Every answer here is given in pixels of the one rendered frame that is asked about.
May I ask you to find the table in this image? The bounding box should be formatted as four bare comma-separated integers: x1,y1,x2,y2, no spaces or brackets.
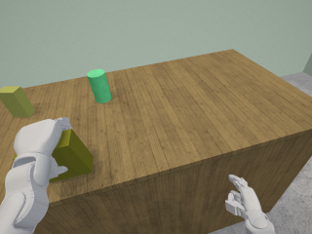
0,49,312,234

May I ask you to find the robot right forearm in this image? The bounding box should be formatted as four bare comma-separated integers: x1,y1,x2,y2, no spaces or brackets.
244,210,275,234

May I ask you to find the right robot hand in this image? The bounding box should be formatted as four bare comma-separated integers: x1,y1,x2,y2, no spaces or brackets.
225,175,262,218

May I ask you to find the robot left forearm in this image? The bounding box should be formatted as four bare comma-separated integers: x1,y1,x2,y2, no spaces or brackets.
0,152,52,234

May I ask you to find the left robot hand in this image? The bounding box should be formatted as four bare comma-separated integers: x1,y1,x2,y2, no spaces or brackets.
14,117,73,179

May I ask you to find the sponge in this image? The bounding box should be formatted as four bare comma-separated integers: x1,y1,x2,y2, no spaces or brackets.
13,129,94,183

